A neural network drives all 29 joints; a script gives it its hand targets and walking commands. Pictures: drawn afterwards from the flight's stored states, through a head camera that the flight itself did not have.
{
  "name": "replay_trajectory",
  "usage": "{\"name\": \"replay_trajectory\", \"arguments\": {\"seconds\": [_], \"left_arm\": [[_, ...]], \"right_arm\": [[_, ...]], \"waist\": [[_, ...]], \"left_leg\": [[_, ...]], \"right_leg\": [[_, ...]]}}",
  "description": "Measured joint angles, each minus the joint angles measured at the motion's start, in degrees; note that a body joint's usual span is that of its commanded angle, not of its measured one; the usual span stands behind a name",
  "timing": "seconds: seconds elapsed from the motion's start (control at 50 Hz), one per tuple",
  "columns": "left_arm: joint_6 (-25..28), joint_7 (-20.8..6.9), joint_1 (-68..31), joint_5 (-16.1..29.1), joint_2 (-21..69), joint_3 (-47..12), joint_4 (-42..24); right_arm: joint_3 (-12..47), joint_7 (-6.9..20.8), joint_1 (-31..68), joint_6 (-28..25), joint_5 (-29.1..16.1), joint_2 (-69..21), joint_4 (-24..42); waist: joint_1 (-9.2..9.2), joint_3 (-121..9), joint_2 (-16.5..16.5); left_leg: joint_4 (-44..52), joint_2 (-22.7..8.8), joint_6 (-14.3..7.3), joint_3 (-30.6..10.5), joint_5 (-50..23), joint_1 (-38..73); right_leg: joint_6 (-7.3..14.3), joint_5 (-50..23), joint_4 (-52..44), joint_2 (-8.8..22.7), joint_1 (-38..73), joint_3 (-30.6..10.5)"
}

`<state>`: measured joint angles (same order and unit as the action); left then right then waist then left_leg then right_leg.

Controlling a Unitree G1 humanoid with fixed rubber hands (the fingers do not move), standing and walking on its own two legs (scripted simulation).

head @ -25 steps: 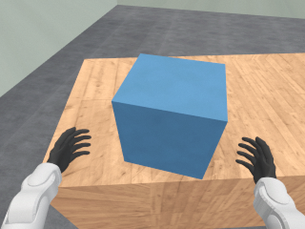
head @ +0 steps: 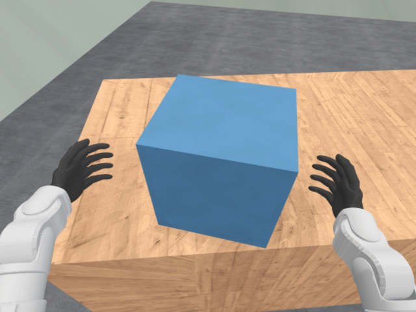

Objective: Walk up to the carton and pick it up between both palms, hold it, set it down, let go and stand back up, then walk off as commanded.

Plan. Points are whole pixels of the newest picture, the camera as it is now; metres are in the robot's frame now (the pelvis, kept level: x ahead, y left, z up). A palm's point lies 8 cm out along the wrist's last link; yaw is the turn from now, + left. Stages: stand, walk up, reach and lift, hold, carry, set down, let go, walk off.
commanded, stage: reach and lift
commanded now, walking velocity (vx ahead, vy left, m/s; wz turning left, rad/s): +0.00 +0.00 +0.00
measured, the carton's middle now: (222, 161) +0.44 -0.05 +0.04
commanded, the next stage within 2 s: none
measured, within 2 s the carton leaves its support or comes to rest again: neither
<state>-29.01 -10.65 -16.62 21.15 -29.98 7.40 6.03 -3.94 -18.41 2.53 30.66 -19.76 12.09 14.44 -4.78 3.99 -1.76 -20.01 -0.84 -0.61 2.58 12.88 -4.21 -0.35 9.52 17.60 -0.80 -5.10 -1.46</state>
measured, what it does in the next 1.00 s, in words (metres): stands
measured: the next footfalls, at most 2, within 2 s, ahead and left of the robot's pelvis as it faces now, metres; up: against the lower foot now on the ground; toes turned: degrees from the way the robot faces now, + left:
none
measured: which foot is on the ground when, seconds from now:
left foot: down 0.00-1.00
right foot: down 0.00-1.00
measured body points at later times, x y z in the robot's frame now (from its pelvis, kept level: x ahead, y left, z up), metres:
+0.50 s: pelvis -0.02 +0.02 +0.00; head +0.02 +0.02 +0.45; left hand +0.43 +0.20 +0.16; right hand +0.32 -0.25 +0.13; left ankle -0.02 +0.11 -0.75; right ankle +0.00 -0.12 -0.75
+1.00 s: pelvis -0.03 +0.00 +0.00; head +0.01 +0.03 +0.44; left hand +0.48 +0.18 +0.19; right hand +0.36 -0.27 +0.18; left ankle -0.02 +0.11 -0.75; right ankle +0.00 -0.12 -0.75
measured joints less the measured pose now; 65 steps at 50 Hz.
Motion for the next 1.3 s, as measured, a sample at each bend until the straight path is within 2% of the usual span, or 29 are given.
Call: {"name": "replay_trajectory", "arguments": {"seconds": [0.16,0.38,0.56,0.74,0.84,1.02,1.14,1.3], "left_arm": [[-2.21,0.79,-6.91,-1.08,-0.83,-0.89,5.1],[-2.95,3.11,-16.74,-0.4,-0.71,-2.91,10.78],[-2.11,3.74,-26.29,1.73,-2.68,-6.21,21.34],[-0.48,3.31,-34.38,1.03,-2.97,-8.09,32.1],[1.32,3.76,-37.72,0.81,-3.4,-9.16,36.91],[6.02,4.44,-46.13,1.6,-4.46,-12.34,50.91],[9.71,5.13,-50.22,2.96,-4.57,-14.8,55.84],[13.74,5.09,-57.44,3.3,-3.86,-17.34,67.17]], "right_arm": [[-1.05,1.0,6.02,0.76,-0.69,0.25,-3.99],[-2.51,3.77,15.51,-0.78,-1.05,3.04,-12.08],[-3.35,5.23,23.91,-1.54,-0.4,4.2,-21.93],[-2.42,5.89,31.28,-3.48,-0.6,4.42,-31.11],[-2.49,6.31,34.82,-4.86,-0.84,4.05,-35.4],[-2.36,6.17,42.88,-6.61,-0.53,2.62,-46.56],[-2.57,6.05,46.41,-9.11,0.13,1.32,-51.17],[-2.46,5.69,51.97,-11.59,2.12,0.44,-60.28]], "waist": [[-1.86,0.06,-0.79],[-2.74,0.03,1.07],[-4.58,-2.21,1.51],[-6.46,-4.37,0.28],[-7.35,-5.6,-0.48],[-8.87,-7.7,-1.24],[-9.47,-9.44,-0.95],[-10.57,-10.74,-1.08]], "left_leg": [[-0.84,0.03,-0.28,0.38,-0.13,-1.81],[-3.04,0.55,-1.14,0.74,-0.17,-6.35],[-4.11,0.91,-1.29,-0.16,-0.31,-9.4],[-4.54,0.33,-0.69,-0.6,-0.45,-11.18],[-4.71,0.0,-0.26,-0.89,-0.71,-12.59],[-4.75,-0.08,0.2,-1.7,-1.52,-15.42],[-4.67,0.04,0.34,-2.14,-2.12,-17.91],[-4.85,-0.04,0.37,-2.3,-2.29,-19.8]], "right_leg": [[-0.28,-0.84,-0.19,0.01,-1.48,-0.5],[-1.15,-1.74,0.61,0.53,-5.47,-1.0],[-1.22,-1.52,1.73,0.86,-8.22,-0.18],[-0.66,-1.83,1.81,0.26,-9.82,0.18],[-0.26,-2.02,2.08,-0.08,-11.26,0.42],[0.26,-2.24,2.85,-0.2,-14.23,1.17],[0.37,-2.61,2.94,-0.1,-16.66,1.57],[0.44,-3.07,2.62,-0.19,-18.33,1.73]]}}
